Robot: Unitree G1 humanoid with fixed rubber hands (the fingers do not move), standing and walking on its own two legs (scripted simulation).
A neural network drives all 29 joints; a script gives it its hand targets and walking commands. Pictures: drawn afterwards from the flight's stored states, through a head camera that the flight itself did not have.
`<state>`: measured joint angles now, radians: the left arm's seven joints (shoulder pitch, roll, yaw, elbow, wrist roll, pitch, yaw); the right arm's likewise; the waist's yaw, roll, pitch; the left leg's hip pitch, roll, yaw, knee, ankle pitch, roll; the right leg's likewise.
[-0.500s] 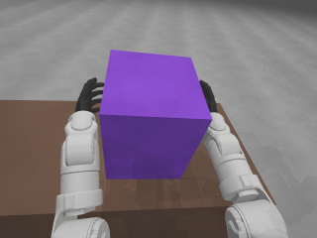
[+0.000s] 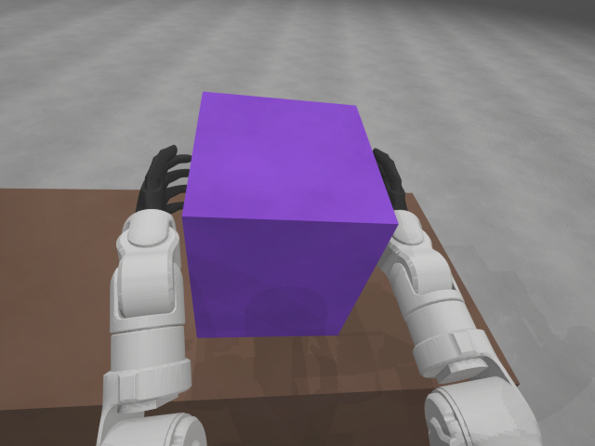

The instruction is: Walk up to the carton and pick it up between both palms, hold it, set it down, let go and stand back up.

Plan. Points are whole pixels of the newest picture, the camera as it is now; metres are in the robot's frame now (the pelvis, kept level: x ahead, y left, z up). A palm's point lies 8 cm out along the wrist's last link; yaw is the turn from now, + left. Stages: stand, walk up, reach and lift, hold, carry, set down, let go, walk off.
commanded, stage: hold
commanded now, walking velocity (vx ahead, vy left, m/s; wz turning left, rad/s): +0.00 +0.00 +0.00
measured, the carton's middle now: (275, 223) +0.38 +0.00 +0.16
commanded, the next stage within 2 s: none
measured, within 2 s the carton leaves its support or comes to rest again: neither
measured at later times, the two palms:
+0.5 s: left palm (156, 211) +0.35 +0.14 +0.20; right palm (389, 210) +0.36 -0.15 +0.19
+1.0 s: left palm (155, 211) +0.35 +0.14 +0.20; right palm (387, 210) +0.36 -0.15 +0.19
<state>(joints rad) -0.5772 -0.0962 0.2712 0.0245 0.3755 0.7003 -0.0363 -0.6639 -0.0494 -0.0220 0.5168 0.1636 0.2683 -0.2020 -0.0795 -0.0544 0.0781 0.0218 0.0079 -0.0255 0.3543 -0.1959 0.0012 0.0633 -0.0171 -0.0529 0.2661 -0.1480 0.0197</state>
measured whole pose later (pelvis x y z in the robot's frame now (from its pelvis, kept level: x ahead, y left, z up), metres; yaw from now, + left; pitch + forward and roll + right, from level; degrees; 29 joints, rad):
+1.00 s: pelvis +0.00 +0.00 +0.00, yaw +0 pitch -11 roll -1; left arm -0.59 -0.10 0.29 0.03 0.39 0.69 -0.05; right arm -0.67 -0.04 -0.03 0.53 0.15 0.25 -0.20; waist -0.08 -0.06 0.09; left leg 0.02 0.01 -0.02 0.35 -0.19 0.00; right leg 0.06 -0.02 -0.05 0.27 -0.14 0.02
